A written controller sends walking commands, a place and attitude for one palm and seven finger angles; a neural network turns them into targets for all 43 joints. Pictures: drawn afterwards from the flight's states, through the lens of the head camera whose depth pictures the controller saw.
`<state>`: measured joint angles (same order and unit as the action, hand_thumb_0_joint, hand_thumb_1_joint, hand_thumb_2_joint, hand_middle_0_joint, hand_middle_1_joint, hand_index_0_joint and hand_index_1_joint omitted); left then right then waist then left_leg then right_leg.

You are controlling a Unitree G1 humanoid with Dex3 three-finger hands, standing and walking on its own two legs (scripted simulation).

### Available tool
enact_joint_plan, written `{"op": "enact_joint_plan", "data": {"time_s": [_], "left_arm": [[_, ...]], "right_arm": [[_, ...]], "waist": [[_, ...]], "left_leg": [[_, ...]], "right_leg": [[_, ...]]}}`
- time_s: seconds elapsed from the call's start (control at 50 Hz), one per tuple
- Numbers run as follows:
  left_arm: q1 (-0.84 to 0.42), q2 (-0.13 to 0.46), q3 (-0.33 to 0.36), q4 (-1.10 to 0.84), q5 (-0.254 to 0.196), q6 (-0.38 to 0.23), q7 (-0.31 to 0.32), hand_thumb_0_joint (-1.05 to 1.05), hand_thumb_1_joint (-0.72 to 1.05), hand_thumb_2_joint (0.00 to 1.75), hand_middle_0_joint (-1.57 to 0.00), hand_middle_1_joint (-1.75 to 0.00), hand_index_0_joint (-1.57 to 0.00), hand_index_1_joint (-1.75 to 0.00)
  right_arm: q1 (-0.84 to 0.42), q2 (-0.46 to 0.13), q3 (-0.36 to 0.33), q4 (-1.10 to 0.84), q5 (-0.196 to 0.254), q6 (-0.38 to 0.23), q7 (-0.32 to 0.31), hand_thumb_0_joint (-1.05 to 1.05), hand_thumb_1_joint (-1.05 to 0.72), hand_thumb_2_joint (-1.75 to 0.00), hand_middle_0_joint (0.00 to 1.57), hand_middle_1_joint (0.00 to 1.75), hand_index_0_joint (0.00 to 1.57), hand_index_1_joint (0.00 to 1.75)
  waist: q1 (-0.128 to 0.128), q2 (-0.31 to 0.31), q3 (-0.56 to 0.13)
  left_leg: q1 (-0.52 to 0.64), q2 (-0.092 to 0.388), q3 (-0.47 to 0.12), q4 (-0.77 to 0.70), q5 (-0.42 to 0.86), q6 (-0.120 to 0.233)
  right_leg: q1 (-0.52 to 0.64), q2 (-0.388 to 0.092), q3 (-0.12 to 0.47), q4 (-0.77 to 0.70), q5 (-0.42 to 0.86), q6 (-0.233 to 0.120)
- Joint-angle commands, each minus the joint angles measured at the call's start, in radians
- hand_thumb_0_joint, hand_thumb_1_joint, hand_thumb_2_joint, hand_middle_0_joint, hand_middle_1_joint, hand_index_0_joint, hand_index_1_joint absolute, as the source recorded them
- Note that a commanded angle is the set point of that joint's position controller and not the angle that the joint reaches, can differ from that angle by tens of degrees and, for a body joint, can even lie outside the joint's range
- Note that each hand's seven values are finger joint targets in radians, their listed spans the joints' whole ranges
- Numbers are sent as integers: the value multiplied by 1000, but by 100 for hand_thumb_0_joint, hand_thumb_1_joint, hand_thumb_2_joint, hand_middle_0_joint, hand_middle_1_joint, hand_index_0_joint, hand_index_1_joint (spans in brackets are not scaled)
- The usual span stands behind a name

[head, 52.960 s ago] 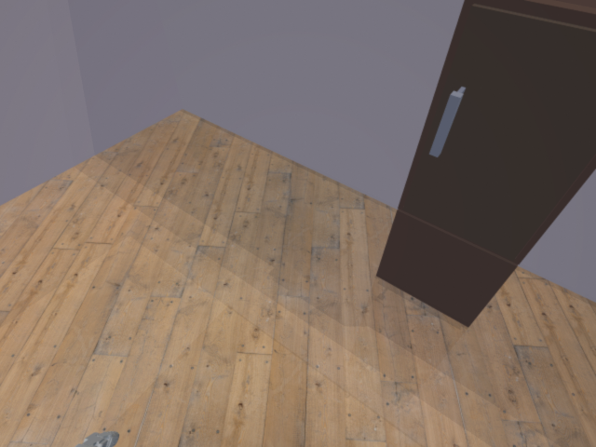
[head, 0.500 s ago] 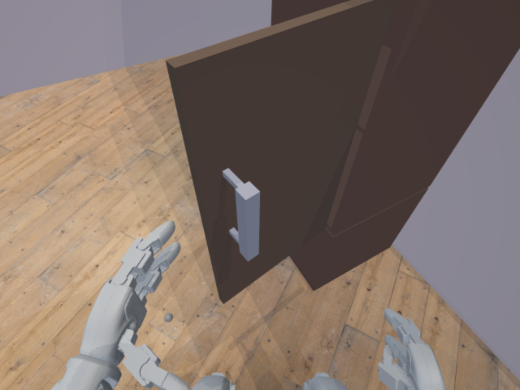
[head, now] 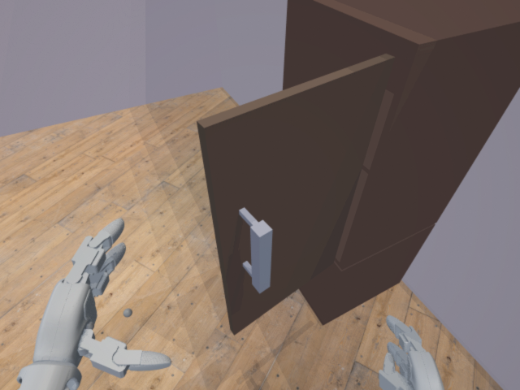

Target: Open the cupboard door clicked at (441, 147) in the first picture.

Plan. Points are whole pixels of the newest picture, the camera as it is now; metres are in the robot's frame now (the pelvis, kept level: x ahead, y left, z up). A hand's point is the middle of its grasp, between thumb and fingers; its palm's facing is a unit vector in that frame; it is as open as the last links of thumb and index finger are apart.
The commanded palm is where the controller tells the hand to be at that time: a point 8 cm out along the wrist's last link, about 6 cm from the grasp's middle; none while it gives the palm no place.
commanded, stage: draw the hand back to the body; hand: left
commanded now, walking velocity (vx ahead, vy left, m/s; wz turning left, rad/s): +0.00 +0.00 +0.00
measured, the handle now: (253, 251) +0.33 +0.05 +0.04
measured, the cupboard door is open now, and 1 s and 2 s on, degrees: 99 99 99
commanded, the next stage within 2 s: step back with the hand held close in 0.94 s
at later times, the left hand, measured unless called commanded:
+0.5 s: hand (70, 256) +0.21 +0.24 +0.18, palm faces +0.41 -0.81 -0.41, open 9.8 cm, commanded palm +0.17 +0.28 +0.20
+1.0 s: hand (55, 253) +0.20 +0.24 +0.20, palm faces +0.45 -0.80 -0.40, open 7.4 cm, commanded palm +0.16 +0.28 +0.21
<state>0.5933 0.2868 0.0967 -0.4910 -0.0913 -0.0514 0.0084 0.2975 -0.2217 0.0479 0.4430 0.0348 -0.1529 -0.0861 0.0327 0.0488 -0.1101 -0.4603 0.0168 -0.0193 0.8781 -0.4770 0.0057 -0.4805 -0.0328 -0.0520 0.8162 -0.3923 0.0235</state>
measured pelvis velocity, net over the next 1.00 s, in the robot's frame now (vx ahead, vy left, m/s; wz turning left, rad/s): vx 0.01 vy -0.02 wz -0.02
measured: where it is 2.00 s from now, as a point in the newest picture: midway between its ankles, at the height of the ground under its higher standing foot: outside the picture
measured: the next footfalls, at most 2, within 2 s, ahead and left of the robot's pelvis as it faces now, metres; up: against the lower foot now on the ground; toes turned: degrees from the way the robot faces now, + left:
none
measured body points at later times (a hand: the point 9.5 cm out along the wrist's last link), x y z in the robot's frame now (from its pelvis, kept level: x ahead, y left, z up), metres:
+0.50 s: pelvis +0.02 -0.01 +0.03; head +0.00 -0.03 +0.48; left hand +0.19 +0.28 +0.21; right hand +0.21 -0.23 -0.04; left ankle -0.01 +0.11 -0.70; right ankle +0.02 -0.14 -0.70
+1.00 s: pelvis +0.01 -0.02 +0.04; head -0.01 -0.04 +0.49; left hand +0.18 +0.28 +0.22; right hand +0.20 -0.24 -0.04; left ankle -0.01 +0.11 -0.70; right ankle +0.02 -0.14 -0.70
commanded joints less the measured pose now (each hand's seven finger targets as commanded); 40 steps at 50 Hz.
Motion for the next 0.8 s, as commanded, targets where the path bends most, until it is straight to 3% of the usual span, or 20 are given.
{"op": "enact_joint_plan", "data": {"time_s": [0.0,0.04,0.12,0.26,0.32,0.38,0.52,0.58,0.6,0.64,0.72,0.78], "left_arm": [[-59,115,96,-199,49,-33,104,0,-5,50,-17,-30,-17,-30],[-75,137,123,-197,57,-34,122,0,2,52,-17,-30,-17,-30],[-100,177,174,-223,63,-42,143,0,17,58,-17,-30,-17,-30],[-118,180,233,-141,52,-48,146,0,41,69,-18,-30,-18,-30],[-131,205,279,-115,49,-56,144,0,51,74,-19,-30,-19,-30],[-152,212,301,-154,47,-71,143,0,62,78,-19,-30,-19,-30],[-205,271,396,-127,38,-84,143,0,87,88,-20,-30,-20,-30],[-186,211,356,-71,33,-83,131,0,90,90,-20,-30,-20,-30],[-191,198,338,-75,35,-83,127,0,90,90,-20,-30,-20,-30],[-188,188,324,-52,33,-80,122,0,90,90,-20,-30,-20,-30],[-217,232,353,-96,40,-90,125,0,90,90,-20,-30,-20,-30],[-226,247,366,-134,42,-97,130,0,90,90,-20,-30,-20,-30]], "right_arm": [[-100,-98,-40,-145,-14,-38,-23,0,-90,-90,20,30,20,30],[-114,-96,-38,-132,-17,-40,-32,0,-90,-90,20,30,20,30],[-134,-94,-34,-96,-21,-55,-35,0,-90,-90,20,30,20,30],[-166,-94,-39,-35,-25,-58,-29,0,-90,-90,20,30,20,30],[-186,-97,-46,-17,-26,-55,-28,0,-90,-90,20,30,20,30],[-186,-93,-49,-6,-27,-57,-21,0,-90,-90,20,30,20,30],[-213,-96,-58,23,-30,-54,-17,0,-90,-90,20,30,20,30],[-209,-94,-61,33,-30,-43,-8,0,-90,-90,20,30,20,30],[-210,-98,-64,32,-29,-41,-5,0,-90,-90,20,30,20,30],[-214,-102,-67,35,-29,-34,-2,0,-90,-90,20,30,20,30],[-227,-105,-70,32,-35,-35,-2,0,-90,-90,20,30,20,30],[-233,-96,-68,31,-37,-41,-5,0,-90,-90,20,30,20,30]], "waist": [[-4,-2,14],[0,-24,12],[13,31,-8],[18,-23,53],[29,-25,53],[29,21,27],[40,3,50],[31,-8,78],[28,11,80],[27,-11,94],[37,-17,47],[40,19,35]], "left_leg": [[14,-2,-6,-258,192,-3],[50,-2,-2,-281,212,1],[126,-5,5,-321,295,1],[192,0,18,-387,364,1],[224,0,28,-411,389,3],[268,1,34,-426,465,1],[305,2,46,-460,497,3],[317,5,52,-472,493,4],[324,6,56,-477,487,4],[326,7,55,-484,477,8],[344,4,50,-493,480,9],[352,-3,56,-499,469,8]], "right_leg": [[130,21,-5,-189,114,-49],[164,19,-3,-213,131,-48],[236,13,-1,-249,210,-49],[304,16,-6,-319,281,-41],[339,18,-2,-348,307,-41],[370,16,1,-355,366,-40],[408,22,7,-402,411,-39],[398,23,5,-418,405,-33],[393,23,8,-424,396,-31],[393,23,8,-435,389,-29],[425,26,12,-441,393,-31],[434,24,15,-447,388,-32]]}}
